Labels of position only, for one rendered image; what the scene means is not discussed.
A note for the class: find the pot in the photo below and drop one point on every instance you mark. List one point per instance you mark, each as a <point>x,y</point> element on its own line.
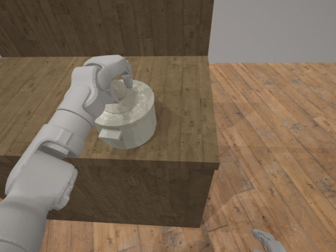
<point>131,136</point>

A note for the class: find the knob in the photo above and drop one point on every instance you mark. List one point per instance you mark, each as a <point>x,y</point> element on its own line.
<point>120,89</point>

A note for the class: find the table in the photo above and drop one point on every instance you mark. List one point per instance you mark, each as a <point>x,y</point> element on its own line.
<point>165,181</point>

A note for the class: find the robot right hand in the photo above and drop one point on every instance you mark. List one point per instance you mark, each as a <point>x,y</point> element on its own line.
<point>268,241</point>

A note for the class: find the robot left forearm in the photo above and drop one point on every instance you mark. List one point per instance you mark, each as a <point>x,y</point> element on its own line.
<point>65,133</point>

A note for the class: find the robot left upper arm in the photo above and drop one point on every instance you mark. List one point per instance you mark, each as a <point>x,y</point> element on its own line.
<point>44,184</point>

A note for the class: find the robot left hand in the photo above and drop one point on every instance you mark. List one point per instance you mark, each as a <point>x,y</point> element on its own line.
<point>117,66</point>

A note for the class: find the lid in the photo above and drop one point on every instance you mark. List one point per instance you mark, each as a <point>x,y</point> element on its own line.
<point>135,106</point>

